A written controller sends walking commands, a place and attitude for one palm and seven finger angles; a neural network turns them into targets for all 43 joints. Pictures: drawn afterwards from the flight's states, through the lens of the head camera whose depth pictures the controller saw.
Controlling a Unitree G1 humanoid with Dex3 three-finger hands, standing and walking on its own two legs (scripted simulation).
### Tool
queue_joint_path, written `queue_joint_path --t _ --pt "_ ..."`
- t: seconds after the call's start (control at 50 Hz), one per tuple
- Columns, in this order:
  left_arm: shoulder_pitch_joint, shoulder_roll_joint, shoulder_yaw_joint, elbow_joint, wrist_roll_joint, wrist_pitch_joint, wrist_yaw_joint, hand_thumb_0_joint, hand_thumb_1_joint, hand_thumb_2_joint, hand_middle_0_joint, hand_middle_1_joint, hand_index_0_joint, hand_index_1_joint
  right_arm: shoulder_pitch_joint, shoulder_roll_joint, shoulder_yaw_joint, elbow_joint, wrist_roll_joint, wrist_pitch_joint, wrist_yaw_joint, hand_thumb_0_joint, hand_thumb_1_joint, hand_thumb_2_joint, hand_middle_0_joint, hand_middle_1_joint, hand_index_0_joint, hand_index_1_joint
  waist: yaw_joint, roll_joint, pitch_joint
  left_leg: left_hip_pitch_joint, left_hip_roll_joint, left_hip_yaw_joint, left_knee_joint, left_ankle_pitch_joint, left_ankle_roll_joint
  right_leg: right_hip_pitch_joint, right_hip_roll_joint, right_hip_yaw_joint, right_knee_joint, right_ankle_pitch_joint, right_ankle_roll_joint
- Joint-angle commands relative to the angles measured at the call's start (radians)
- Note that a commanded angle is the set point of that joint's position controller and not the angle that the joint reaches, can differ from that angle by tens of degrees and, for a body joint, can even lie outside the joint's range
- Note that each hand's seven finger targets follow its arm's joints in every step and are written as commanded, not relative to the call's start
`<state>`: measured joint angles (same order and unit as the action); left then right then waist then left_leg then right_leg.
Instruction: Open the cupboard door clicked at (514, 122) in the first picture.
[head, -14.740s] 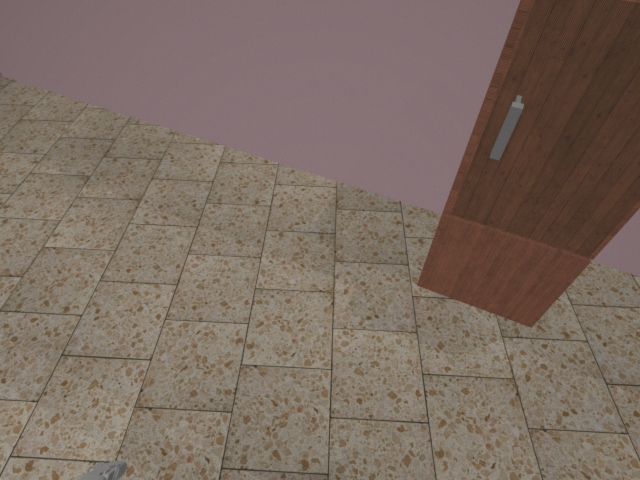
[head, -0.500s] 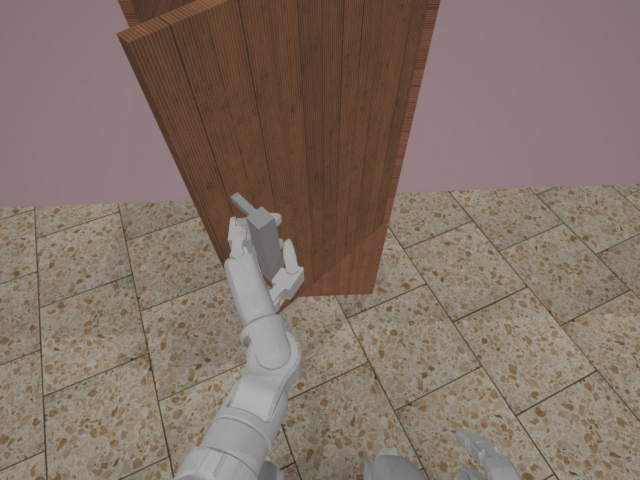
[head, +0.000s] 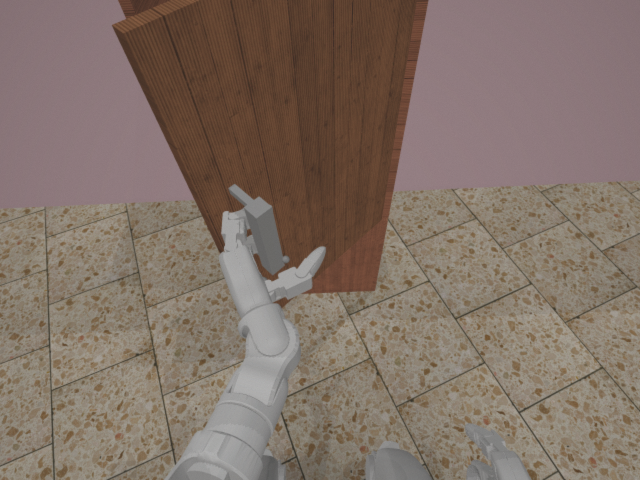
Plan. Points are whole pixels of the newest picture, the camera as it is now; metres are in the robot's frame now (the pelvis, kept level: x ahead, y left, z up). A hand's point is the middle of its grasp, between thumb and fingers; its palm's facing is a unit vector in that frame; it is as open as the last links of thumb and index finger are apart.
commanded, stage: open thumb and fingers to let go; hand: left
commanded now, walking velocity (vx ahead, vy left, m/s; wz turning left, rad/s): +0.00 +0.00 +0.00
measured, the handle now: (256, 230) +0.42 +0.09 +0.05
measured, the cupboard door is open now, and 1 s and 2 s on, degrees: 43 45 45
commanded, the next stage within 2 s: slide the hand sideways off the handle in 0.42 s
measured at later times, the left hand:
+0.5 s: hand (287, 257) +0.38 +0.05 +0.04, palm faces +0.39 -0.92 -0.03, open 14.9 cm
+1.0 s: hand (282, 290) +0.34 +0.06 +0.04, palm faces -0.05 -1.00 +0.01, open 16.2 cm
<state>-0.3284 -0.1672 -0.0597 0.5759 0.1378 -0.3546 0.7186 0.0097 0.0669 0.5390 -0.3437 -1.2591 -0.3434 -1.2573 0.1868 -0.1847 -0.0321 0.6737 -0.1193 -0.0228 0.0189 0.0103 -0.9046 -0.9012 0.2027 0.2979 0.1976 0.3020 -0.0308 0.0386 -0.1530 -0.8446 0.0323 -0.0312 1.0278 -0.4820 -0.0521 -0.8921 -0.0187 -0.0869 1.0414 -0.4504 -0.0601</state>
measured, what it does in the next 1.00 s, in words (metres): stands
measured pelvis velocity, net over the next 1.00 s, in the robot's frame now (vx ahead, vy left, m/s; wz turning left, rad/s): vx -0.01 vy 0.04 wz -0.04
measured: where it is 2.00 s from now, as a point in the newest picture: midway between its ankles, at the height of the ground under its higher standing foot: outside the picture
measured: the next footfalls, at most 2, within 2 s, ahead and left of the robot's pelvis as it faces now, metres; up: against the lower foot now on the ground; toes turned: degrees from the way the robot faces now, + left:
none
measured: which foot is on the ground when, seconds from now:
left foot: down 0.00-1.00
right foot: down 0.00-1.00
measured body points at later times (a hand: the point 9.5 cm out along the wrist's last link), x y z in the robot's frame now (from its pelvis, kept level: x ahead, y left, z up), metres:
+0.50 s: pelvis -0.01 +0.02 +0.00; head +0.07 +0.01 +0.44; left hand +0.35 +0.10 +0.05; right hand +0.12 -0.21 -0.13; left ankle +0.01 +0.16 -0.67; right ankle +0.03 -0.08 -0.67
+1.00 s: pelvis -0.01 +0.04 +0.00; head +0.07 +0.03 +0.44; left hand +0.33 +0.11 +0.04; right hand +0.11 -0.20 -0.12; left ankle +0.01 +0.16 -0.67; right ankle +0.03 -0.08 -0.67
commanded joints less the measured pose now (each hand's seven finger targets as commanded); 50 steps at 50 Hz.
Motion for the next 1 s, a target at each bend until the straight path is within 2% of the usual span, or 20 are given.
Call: queue_joint_path --t 0.0,0.06,0.18,0.36,0.38,0.5,0.52,0.54,0.56,0.6,0.64,0.68,0.72,0.74,0.8,0.84,0.86,0.9,0.94,0.98 --pt "-0.322 -0.023 -0.033 -0.2 0.031 -0.072 0.001 0.0 -0.5 0.3 -0.3 -1.2 -0.3 -1.2 -0.005 -0.077 -0.028 -0.115 0.001 -0.047 -0.012 0.0 -0.9 -0.9 0.2 0.3 0.2 0.3 -0.036 -0.149 -0.344 0.054 -0.058 0.049 -0.074 0.172 0.051 0.33 -0.017 0.1 -0.206 0.239 0.046" --pt "-0.299 -0.014 -0.016 -0.19 0.028 -0.073 0.007 0.0 -0.5 0.3 -0.283 -1.1 -0.283 -1.1 -0.003 -0.077 -0.028 -0.12 -0.002 -0.05 -0.012 0.0 -0.9 -0.9 0.2 0.3 0.2 0.3 -0.023 -0.139 -0.359 0.052 -0.058 0.051 -0.079 0.18 0.05 0.339 -0.012 0.092 -0.197 0.245 0.041" --pt "-0.363 -0.021 -0.018 -0.169 0.033 -0.07 0.022 0.0 -0.5 0.3 -0.233 -0.8 -0.233 -0.8 0.003 -0.082 -0.027 -0.109 0.0 -0.055 -0.01 0.0 -0.9 -0.9 0.2 0.3 0.2 0.3 -0.039 -0.133 -0.337 0.06 -0.053 0.051 -0.083 0.164 0.051 0.293 -0.004 0.076 -0.196 0.197 0.038" --pt "-0.399 -0.029 -0.01 -0.135 0.04 -0.067 0.044 0.0 -0.5 0.3 -0.158 -0.35 -0.158 -0.35 0.003 -0.079 -0.023 -0.105 -0.009 -0.059 -0.01 0.0 -0.9 -0.9 0.2 0.3 0.2 0.3 -0.037 -0.104 -0.344 0.074 -0.049 0.051 -0.089 0.171 0.049 0.262 0.007 0.052 -0.176 0.189 0.031" --pt "-0.399 -0.032 -0.01 -0.127 0.04 -0.066 0.046 0.0 -0.5 0.3 -0.15 -0.3 -0.15 -0.3 0.005 -0.079 -0.023 -0.102 -0.008 -0.058 -0.01 0.0 -0.9 -0.9 0.2 0.3 0.2 0.3 -0.037 -0.124 -0.341 0.075 -0.047 0.045 -0.091 0.169 0.048 0.258 0.008 0.047 -0.173 0.179 0.03" --pt "-0.445 -0.067 -0.034 -0.115 0.056 -0.062 0.059 0.0 -0.5 0.3 -0.15 -0.3 -0.15 -0.3 0.008 -0.079 -0.025 -0.094 -0.015 -0.063 -0.004 0.0 -0.9 -0.9 0.2 0.3 0.2 0.3 -0.044 -0.113 -0.339 0.088 -0.043 0.039 -0.085 0.191 0.045 0.22 0.013 0.028 -0.151 0.187 0.025" --pt "-0.39 -0.017 -0.267 -0.139 0.168 -0.096 -0.134 0.0 -0.5 0.3 -0.15 -0.3 -0.15 -0.3 0.056 -0.113 -0.035 -0.083 -0.005 -0.048 -0.007 0.0 -0.9 -0.9 0.2 0.3 0.2 0.3 -0.118 -0.166 -0.323 0.117 -0.041 0.042 -0.062 0.187 0.062 0.211 0.003 0.056 -0.142 0.251 0.028" --pt "-0.462 0.038 -0.215 -0.207 0.131 -0.14 -0.232 0.0 -0.5 0.3 -0.15 -0.3 -0.15 -0.3 0.075 -0.116 -0.042 -0.114 0.006 -0.047 -0.011 0.0 -0.9 -0.9 0.2 0.3 0.2 0.3 -0.102 -0.106 -0.395 0.124 -0.049 0.04 -0.054 0.225 0.068 0.24 -0.008 0.063 -0.123 0.309 0.019" --pt "-0.455 0.064 -0.219 -0.237 0.113 -0.173 -0.307 0.0 -0.5 0.3 -0.15 -0.3 -0.15 -0.3 0.072 -0.111 -0.039 -0.119 0.015 -0.049 -0.013 0.0 -0.9 -0.9 0.2 0.3 0.2 0.3 -0.087 -0.065 -0.423 0.141 -0.049 0.043 -0.051 0.233 0.068 0.255 -0.01 0.068 -0.109 0.329 0.02" --pt "-0.441 0.067 -0.247 -0.244 0.03 -0.212 -0.465 0.0 -0.5 0.3 -0.15 -0.3 -0.15 -0.3 0.073 -0.116 -0.031 -0.138 0.041 -0.053 -0.017 0.0 -0.9 -0.9 0.2 0.3 0.2 0.3 -0.1 -0.08 -0.381 0.151 -0.051 0.035 -0.061 0.189 0.072 0.253 -0.006 0.068 -0.123 0.296 0.023" --pt "-0.437 0.045 -0.218 -0.246 -0.1 -0.205 -0.549 0.0 -0.5 0.3 -0.15 -0.3 -0.15 -0.3 0.057 -0.122 -0.02 -0.166 0.07 -0.059 -0.024 0.0 -0.9 -0.9 0.2 0.3 0.2 0.3 -0.086 -0.05 -0.347 0.166 -0.052 0.029 -0.09 0.14 0.068 0.232 0.004 0.059 -0.146 0.216 0.022" --pt "-0.407 0.026 -0.173 -0.194 -0.19 -0.172 -0.559 0.0 -0.5 0.3 -0.15 -0.3 -0.15 -0.3 0.05 -0.127 -0.011 -0.173 0.088 -0.062 -0.026 0.0 -0.9 -0.9 0.2 0.3 0.2 0.3 -0.074 -0.086 -0.272 0.157 -0.051 0.015 -0.123 0.081 0.06 0.197 0.013 0.038 -0.167 0.116 0.027" --pt "-0.352 0.035 -0.13 -0.185 -0.213 -0.153 -0.533 0.0 -0.5 0.3 -0.15 -0.3 -0.15 -0.3 0.053 -0.134 -0.011 -0.184 0.089 -0.063 -0.02 0.0 -0.9 -0.9 0.2 0.3 0.2 0.3 -0.048 -0.1 -0.278 0.151 -0.054 0.015 -0.135 0.09 0.058 0.211 0.015 0.03 -0.165 0.109 0.028" --pt "-0.325 0.065 -0.101 -0.197 -0.204 -0.155 -0.515 0.0 -0.5 0.3 -0.15 -0.3 -0.15 -0.3 0.055 -0.14 -0.011 -0.193 0.084 -0.064 -0.016 0.0 -0.9 -0.9 0.2 0.3 0.2 0.3 -0.028 -0.103 -0.3 0.153 -0.054 0.008 -0.14 0.125 0.055 0.222 0.016 0.021 -0.145 0.134 0.022" --pt "-0.245 0.051 -0.121 -0.222 -0.149 -0.17 -0.478 0.0 -0.5 0.3 -0.15 -0.3 -0.15 -0.3 0.068 -0.134 -0.018 -0.206 0.073 -0.056 0.01 0.0 -0.9 -0.9 0.2 0.3 0.2 0.3 -0.023 -0.111 -0.305 0.147 -0.052 0.023 -0.119 0.179 0.057 0.224 0.014 0.025 -0.127 0.194 0.024" --pt "-0.177 0.105 -0.082 -0.239 -0.119 -0.184 -0.461 0.0 -0.5 0.3 -0.15 -0.3 -0.15 -0.3 0.067 -0.143 -0.022 -0.221 0.068 -0.047 0.019 0.0 -0.9 -0.9 0.2 0.3 0.2 0.3 0.003 -0.128 -0.323 0.125 -0.05 0.022 -0.118 0.2 0.055 0.25 0.015 0.029 -0.109 0.212 0.018" --pt "-0.16 0.086 -0.108 -0.265 -0.107 -0.188 -0.462 0.0 -0.5 0.3 -0.15 -0.3 -0.15 -0.3 0.062 -0.137 -0.022 -0.23 0.068 -0.044 0.024 0.0 -0.9 -0.9 0.2 0.3 0.2 0.3 -0.002 -0.113 -0.32 0.127 -0.049 0.029 -0.116 0.192 0.056 0.248 0.015 0.031 -0.111 0.212 0.02" --pt "-0.137 0.11 -0.091 -0.286 -0.103 -0.19 -0.46 0.0 -0.5 0.3 -0.15 -0.3 -0.15 -0.3 0.057 -0.138 -0.023 -0.236 0.069 -0.035 0.026 0.0 -0.9 -0.9 0.2 0.3 0.2 0.3 -0.002 -0.129 -0.303 0.116 -0.048 0.035 -0.113 0.174 0.057 0.251 0.015 0.038 -0.12 0.202 0.02" --pt "-0.09 0.127 -0.085 -0.324 -0.094 -0.186 -0.462 0.0 -0.5 0.3 -0.15 -0.3 -0.15 -0.3 0.046 -0.139 -0.023 -0.253 0.071 -0.028 0.023 0.0 -0.9 -0.9 0.2 0.3 0.2 0.3 0.015 -0.107 -0.313 0.118 -0.047 0.033 -0.12 0.177 0.057 0.262 0.016 0.04 -0.115 0.199 0.017" --pt "-0.086 0.129 -0.091 -0.35 -0.1 -0.175 -0.468 0.0 -0.5 0.3 -0.15 -0.3 -0.15 -0.3 0.041 -0.133 -0.019 -0.253 0.074 -0.023 0.018 0.0 -0.9 -0.9 0.2 0.3 0.2 0.3 0.002 -0.098 -0.29 0.117 -0.048 0.04 -0.118 0.166 0.058 0.261 0.013 0.045 -0.126 0.202 0.021"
